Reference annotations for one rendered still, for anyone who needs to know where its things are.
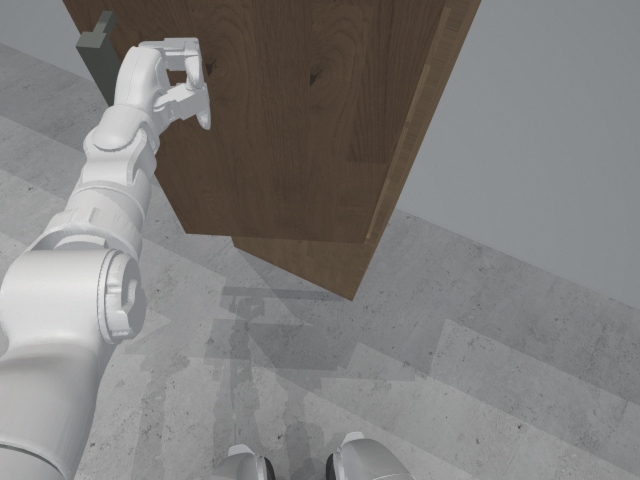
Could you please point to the left robot forearm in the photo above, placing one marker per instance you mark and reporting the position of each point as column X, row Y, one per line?
column 109, row 204

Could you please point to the cupboard door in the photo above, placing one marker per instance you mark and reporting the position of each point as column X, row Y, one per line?
column 308, row 100

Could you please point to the handle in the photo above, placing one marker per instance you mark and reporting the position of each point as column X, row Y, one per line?
column 100, row 57

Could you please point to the left robot upper arm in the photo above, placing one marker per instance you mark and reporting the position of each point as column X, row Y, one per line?
column 64, row 313

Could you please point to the robot right thigh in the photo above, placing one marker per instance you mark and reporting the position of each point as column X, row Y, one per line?
column 368, row 459

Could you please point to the robot right shin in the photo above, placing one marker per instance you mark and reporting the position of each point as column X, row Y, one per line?
column 352, row 436

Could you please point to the left robot hand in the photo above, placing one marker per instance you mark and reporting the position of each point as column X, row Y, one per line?
column 143, row 82

